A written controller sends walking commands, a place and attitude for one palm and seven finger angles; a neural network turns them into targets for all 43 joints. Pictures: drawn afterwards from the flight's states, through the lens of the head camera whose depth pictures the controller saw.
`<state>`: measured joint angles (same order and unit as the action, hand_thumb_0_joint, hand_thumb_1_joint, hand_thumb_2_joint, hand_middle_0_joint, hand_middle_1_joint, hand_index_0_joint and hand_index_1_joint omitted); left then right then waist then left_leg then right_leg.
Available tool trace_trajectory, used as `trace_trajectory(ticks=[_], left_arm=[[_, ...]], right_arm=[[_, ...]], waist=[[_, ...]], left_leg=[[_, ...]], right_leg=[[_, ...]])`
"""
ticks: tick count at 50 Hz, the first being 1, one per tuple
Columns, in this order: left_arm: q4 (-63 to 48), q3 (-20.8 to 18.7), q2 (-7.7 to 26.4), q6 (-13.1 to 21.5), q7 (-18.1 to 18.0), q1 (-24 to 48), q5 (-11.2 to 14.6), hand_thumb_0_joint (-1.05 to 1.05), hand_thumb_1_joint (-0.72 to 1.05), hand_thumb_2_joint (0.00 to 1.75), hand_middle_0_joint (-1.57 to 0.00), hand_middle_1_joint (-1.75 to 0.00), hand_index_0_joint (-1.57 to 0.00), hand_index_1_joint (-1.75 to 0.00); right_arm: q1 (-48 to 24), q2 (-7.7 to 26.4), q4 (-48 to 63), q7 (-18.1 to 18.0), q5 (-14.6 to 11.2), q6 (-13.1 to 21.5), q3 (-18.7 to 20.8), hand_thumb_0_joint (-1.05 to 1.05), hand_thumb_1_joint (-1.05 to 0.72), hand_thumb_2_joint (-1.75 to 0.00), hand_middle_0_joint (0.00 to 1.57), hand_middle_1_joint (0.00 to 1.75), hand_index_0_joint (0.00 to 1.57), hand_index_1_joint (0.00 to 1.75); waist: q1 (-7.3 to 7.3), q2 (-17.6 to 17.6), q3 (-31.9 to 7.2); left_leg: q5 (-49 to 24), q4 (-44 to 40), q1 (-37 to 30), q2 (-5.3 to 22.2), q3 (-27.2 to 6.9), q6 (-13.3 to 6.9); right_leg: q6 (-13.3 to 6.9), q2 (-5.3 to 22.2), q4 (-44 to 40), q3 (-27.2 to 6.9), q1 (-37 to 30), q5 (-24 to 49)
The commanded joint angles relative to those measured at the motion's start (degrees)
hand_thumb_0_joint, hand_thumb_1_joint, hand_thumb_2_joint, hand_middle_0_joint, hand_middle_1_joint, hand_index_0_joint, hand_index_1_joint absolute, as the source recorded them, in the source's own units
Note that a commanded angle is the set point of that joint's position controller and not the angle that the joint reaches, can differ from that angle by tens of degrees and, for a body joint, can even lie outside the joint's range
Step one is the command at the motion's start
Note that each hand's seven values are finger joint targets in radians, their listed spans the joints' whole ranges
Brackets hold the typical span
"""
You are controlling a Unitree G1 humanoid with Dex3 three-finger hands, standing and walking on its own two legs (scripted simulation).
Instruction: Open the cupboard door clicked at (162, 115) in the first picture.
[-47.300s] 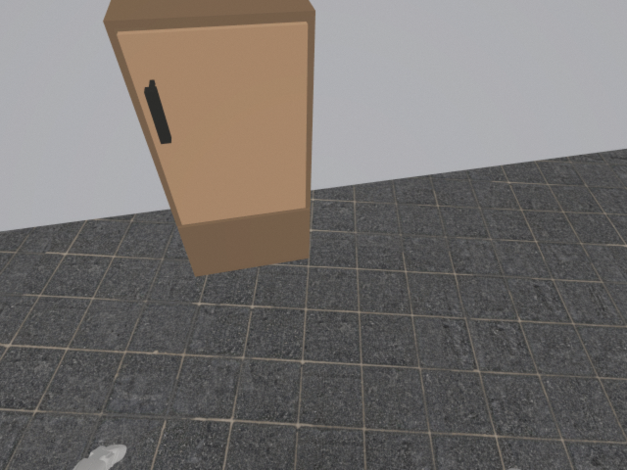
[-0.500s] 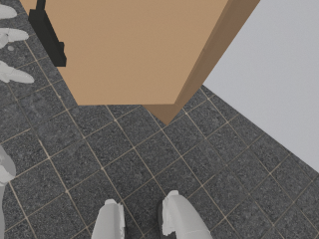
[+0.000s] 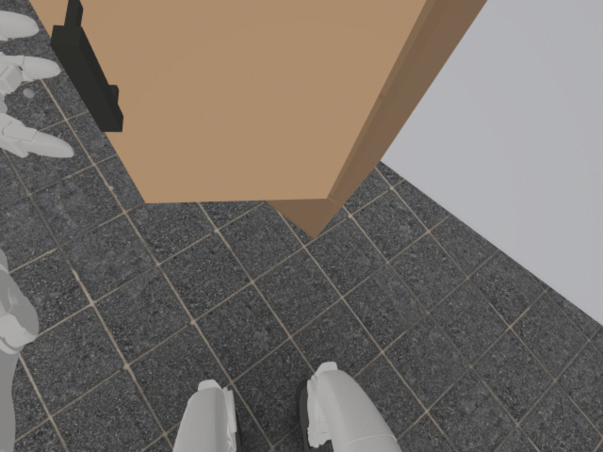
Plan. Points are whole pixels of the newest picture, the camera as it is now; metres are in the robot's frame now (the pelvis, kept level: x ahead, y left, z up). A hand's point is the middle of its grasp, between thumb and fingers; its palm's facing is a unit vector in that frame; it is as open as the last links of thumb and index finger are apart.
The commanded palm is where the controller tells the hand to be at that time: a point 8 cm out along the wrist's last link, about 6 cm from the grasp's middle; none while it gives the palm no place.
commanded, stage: move the hooked fingers beside the handle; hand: left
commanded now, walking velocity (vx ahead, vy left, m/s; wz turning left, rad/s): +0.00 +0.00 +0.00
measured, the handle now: (94, 71) +0.56 +0.20 +0.06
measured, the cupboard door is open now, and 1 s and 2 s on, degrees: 44 42 42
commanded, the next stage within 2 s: slide the fingers in behind the handle in 0.04 s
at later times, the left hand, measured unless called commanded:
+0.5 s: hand (45, 93) +0.53 +0.24 +0.07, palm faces -0.01 -1.00 -0.02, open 14.0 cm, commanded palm +0.52 +0.27 +0.06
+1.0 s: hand (84, 97) +0.53 +0.21 +0.06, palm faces -0.03 -1.00 -0.01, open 14.0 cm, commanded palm +0.51 +0.24 +0.06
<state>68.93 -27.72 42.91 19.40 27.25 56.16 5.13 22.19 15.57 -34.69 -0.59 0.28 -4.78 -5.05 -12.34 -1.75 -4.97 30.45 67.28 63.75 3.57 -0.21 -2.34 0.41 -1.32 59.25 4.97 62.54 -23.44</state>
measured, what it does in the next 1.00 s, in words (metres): stands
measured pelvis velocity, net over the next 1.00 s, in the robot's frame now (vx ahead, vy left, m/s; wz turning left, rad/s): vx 0.00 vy -0.01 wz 0.01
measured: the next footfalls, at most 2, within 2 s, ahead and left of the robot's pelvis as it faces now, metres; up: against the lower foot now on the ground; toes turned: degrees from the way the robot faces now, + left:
none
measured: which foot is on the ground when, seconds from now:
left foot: down 0.00-1.00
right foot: down 0.00-1.00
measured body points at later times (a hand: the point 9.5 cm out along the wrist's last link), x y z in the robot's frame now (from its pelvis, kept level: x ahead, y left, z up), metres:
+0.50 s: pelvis +0.00 -0.01 +0.00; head +0.17 +0.04 +0.41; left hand +0.52 +0.30 +0.07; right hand +0.00 -0.27 -0.10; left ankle +0.00 +0.09 -0.65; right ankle +0.04 -0.13 -0.65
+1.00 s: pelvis +0.00 -0.01 +0.00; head +0.17 +0.03 +0.42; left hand +0.53 +0.26 +0.06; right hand +0.00 -0.27 -0.10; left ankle +0.00 +0.09 -0.65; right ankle +0.04 -0.13 -0.65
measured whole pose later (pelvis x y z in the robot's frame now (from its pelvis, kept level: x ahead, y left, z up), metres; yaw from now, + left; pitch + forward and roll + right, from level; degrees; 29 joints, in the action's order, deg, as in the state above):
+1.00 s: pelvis +0.00 -0.01 +0.00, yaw +0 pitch +26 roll -5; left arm 67.2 -24.3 34.8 21.4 20.0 54.7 4.8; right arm 21.7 15.1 -35.3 0.4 0.9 -3.9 -3.7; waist -12.1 -1.7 -5.6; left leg 30.7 66.7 62.3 3.3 -0.1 -1.9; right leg 0.0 -1.2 59.7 4.7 61.6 -24.3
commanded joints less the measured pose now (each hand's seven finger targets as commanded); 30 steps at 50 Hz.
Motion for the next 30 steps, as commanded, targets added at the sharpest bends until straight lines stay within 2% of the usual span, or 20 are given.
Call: trace_trajectory(ticks=[1, 3, 6, 7, 10, 11, 14, 15, 17, 18, 20, 21, 22, 23, 24, 25, 27, 29, 30], left_arm=[[-11.7, -3.2, 17.2, 4.2, -0.1, 21.6, 1.8, 0.0, -0.5, 0.3, -0.3, -1.2, -0.3, -1.2], [-9.7, -3.4, 17.9, 3.5, 0.0, 21.1, 1.6, 0.0, -0.5, 0.3, -0.3, -1.2, -0.3, -1.2], [-10.1, -3.3, 18.7, 3.8, 0.1, 21.7, 1.2, 0.0, -0.5, 0.3, -0.3, -1.2, -0.3, -1.2], [-10.7, -3.9, 20.1, 4.0, 0.1, 22.6, 1.0, 0.0, -0.5, 0.3, -0.3, -1.2, -0.3, -1.2], [-13.2, -0.7, 15.1, 5.2, 0.5, 23.5, 1.9, 0.0, -0.5, 0.3, -0.3, -1.2, -0.3, -1.2], [-13.8, -1.0, 15.3, 5.5, 0.7, 23.4, 1.9, 0.0, -0.5, 0.3, -0.3, -1.2, -0.3, -1.2], [-11.8, 1.2, 11.7, 4.5, 0.8, 23.5, 2.3, 0.0, -0.5, 0.3, -0.3, -1.2, -0.3, -1.2], [-12.1, 0.9, 11.5, 4.5, 0.6, 24.5, 2.7, 0.0, -0.5, 0.3, -0.3, -1.2, -0.3, -1.2], [-10.4, -0.3, 13.8, 3.5, 0.1, 24.5, 2.3, 0.0, -0.5, 0.3, -0.3, -1.2, -0.3, -1.2], [-10.3, -0.1, 13.2, 3.1, -0.4, 24.3, 2.1, 0.0, -0.5, 0.3, -0.3, -1.2, -0.3, -1.2], [-12.4, -0.5, 13.7, 3.7, -1.6, 25.8, 1.6, 0.0, -0.5, 0.3, -0.3, -1.2, -0.3, -1.2], [-13.0, 0.0, 13.2, 4.1, -2.1, 25.5, 1.1, 0.0, -0.5, 0.3, -0.3, -1.2, -0.3, -1.2], [-12.8, 0.8, 12.2, 4.2, -2.6, 24.6, 0.6, 0.0, -0.5, 0.3, -0.3, -1.2, -0.3, -1.2], [-11.8, 1.8, 11.0, 4.0, -2.9, 24.3, 0.4, 0.0, -0.5, 0.3, -0.3, -1.2, -0.3, -1.2], [-12.9, 1.3, 11.9, 4.2, -3.2, 24.9, 0.2, 0.0, -0.5, 0.3, -0.3, -1.2, -0.3, -1.2], [-13.1, 1.8, 10.5, 4.4, -3.1, 24.4, 0.7, 0.0, -0.5, 0.3, -0.3, -1.2, -0.3, -1.2], [-12.9, 2.0, 10.4, 4.2, -2.8, 25.0, 0.8, 0.0, -0.5, 0.3, -0.3, -1.2, -0.3, -1.2], [-14.1, 2.3, 9.2, 4.2, -2.5, 23.9, 1.2, 0.0, -0.5, 0.3, -0.3, -1.2, -0.3, -1.2], [-14.1, 3.2, 7.5, 4.3, -2.2, 23.1, 1.7, 0.0, -0.5, 0.3, -0.3, -1.2, -0.3, -1.2]], right_arm=[[11.8, 12.7, 1.6, -1.1, 0.3, 0.4, 4.8, 0.0, -0.9, -0.9, 0.2, 0.3, 0.2, 0.3], [11.6, 12.7, 1.9, -1.1, 0.1, 0.4, 4.6, 0.0, -0.9, -0.9, 0.2, 0.3, 0.2, 0.3], [11.1, 12.6, 2.2, -1.3, 0.0, 0.5, 4.5, 0.0, -0.9, -0.9, 0.2, 0.3, 0.2, 0.3], [11.1, 12.7, 2.0, -1.5, 0.1, 0.6, 4.4, 0.0, -0.9, -0.9, 0.2, 0.3, 0.2, 0.3], [11.2, 12.3, 2.1, -1.2, 0.1, 0.8, 4.7, 0.0, -0.9, -0.9, 0.2, 0.3, 0.2, 0.3], [11.2, 12.6, 1.6, -1.2, 0.3, 0.8, 4.9, 0.0, -0.9, -0.9, 0.2, 0.3, 0.2, 0.3], [11.3, 12.6, 0.9, -1.2, 0.2, 0.8, 5.0, 0.0, -0.9, -0.9, 0.2, 0.3, 0.2, 0.3], [11.6, 12.6, 0.9, -1.3, 0.2, 0.9, 5.1, 0.0, -0.9, -0.9, 0.2, 0.3, 0.2, 0.3], [11.4, 12.8, 0.7, -1.4, 0.1, 0.8, 4.9, 0.0, -0.9, -0.9, 0.2, 0.3, 0.2, 0.3], [11.5, 12.6, 1.0, -1.4, 0.2, 0.8, 4.9, 0.0, -0.9, -0.9, 0.2, 0.3, 0.2, 0.3], [11.5, 12.4, 1.1, -1.4, 0.3, 1.1, 4.8, 0.0, -0.9, -0.9, 0.2, 0.3, 0.2, 0.3], [11.6, 12.2, 1.0, -1.2, 0.4, 1.1, 4.9, 0.0, -0.9, -0.9, 0.2, 0.3, 0.2, 0.3], [11.4, 12.0, 0.9, -1.0, 0.5, 1.1, 4.9, 0.0, -0.9, -0.9, 0.2, 0.3, 0.2, 0.3], [11.4, 11.9, 0.8, -0.9, 0.5, 1.0, 4.8, 0.0, -0.9, -0.9, 0.2, 0.3, 0.2, 0.3], [11.4, 12.0, 0.7, -0.9, 0.6, 1.0, 4.9, 0.0, -0.9, -0.9, 0.2, 0.3, 0.2, 0.3], [11.7, 11.9, 1.0, -0.8, 0.6, 1.1, 5.0, 0.0, -0.9, -0.9, 0.2, 0.3, 0.2, 0.3], [11.5, 12.0, 0.8, -0.8, 0.6, 1.0, 5.1, 0.0, -0.9, -0.9, 0.2, 0.3, 0.2, 0.3], [11.6, 11.9, 0.8, -0.7, 0.5, 1.0, 5.3, 0.0, -0.9, -0.9, 0.2, 0.3, 0.2, 0.3], [11.8, 11.8, 1.0, -0.6, 0.4, 1.1, 5.4, 0.0, -0.9, -0.9, 0.2, 0.3, 0.2, 0.3]], waist=[[0.29, -12.7, -31.7], [0.06, -10.1, -29.2], [0.36, -12.1, -29.8], [0.21, -12.1, -29.7], [-0.26, -13.9, -31.0], [0.01, -15.0, -32.4], [-1.0, -13.5, -30.6], [-1.27, -12.6, -30.8], [-0.82, -11.8, -29.9], [-0.8, -11.4, -30.1], [-0.54, -12.4, -30.9], [-0.34, -13.6, -32.3], [-0.19, -14.4, -32.0], [-0.75, -13.4, -30.6], [-0.61, -13.9, -30.9], [-0.64, -13.6, -31.9], [-0.9, -12.7, -32.2], [-0.54, -12.9, -33.4], [-0.5, -13.4, -33.5]], left_leg=[[-33.3, -7.0, -28.6, -0.5, -5.4, 1.7], [-29.0, -7.3, -24.3, -0.9, -4.5, 1.0], [-27.9, -7.0, -23.6, -1.1, -3.9, 0.8], [-28.4, -6.9, -23.6, -0.9, -4.2, 0.9], [-30.7, -7.0, -27.4, -0.8, -4.7, 1.2], [-32.2, -6.9, -29.4, -0.6, -5.2, 1.7], [-30.2, -7.0, -29.0, -0.5, -5.5, 1.6], [-30.4, -7.0, -29.4, -0.6, -5.7, 1.4], [-28.4, -7.0, -26.4, -0.8, -5.3, 1.2], [-27.3, -7.0, -25.4, -1.0, -4.9, 1.0], [-28.7, -6.9, -26.3, -1.0, -5.2, 1.1], [-30.2, -6.8, -27.7, -1.0, -5.1, 1.3], [-30.6, -6.7, -28.2, -0.9, -5.2, 1.5], [-29.5, -6.7, -27.5, -0.9, -5.0, 1.4], [-29.9, -6.8, -27.7, -0.8, -5.0, 1.5], [-31.2, -6.6, -28.3, -0.9, -5.1, 1.4], [-30.4, -6.6, -28.0, -0.9, -5.0, 1.3], [-31.3, -6.9, -28.9, -0.9, -4.8, 1.3], [-32.9, -7.0, -30.0, -0.9, -5.1, 1.4]], right_leg=[[-1.6, -2.3, -4.1, -1.2, -10.8, 16.0], [-1.4, -2.3, -4.5, -1.6, -12.9, 15.5], [-1.4, -2.1, -4.4, -2.2, -13.3, 15.5], [-1.4, -2.1, -4.1, -2.0, -13.2, 15.8], [-1.7, -2.2, -4.1, -1.8, -11.2, 15.7], [-1.6, -2.1, -3.9, -1.5, -10.3, 15.6], [-1.5, -2.1, -4.3, -1.1, -8.2, 13.6], [-1.6, -2.2, -4.3, -1.0, -8.3, 13.7], [-1.5, -2.0, -4.3, -1.4, -9.8, 13.8], [-1.4, -1.9, -4.4, -1.6, -10.3, 13.6], [-1.7, -1.9, -3.9, -1.5, -10.4, 14.3], [-1.6, -1.9, -3.9, -1.6, -10.2, 15.0], [-1.6, -1.9, -3.9, -1.6, -9.6, 14.8], [-1.5, -1.9, -4.2, -1.6, -9.1, 14.3], [-1.6, -1.9, -4.0, -1.5, -9.6, 14.6], [-1.7, -2.0, -3.8, -1.5, -9.9, 15.3], [-1.5, -2.0, -4.0, -1.6, -10.6, 15.7], [-1.6, -2.0, -4.3, -1.7, -11.8, 16.7], [-1.8, -2.1, -4.2, -1.4, -11.0, 16.8]])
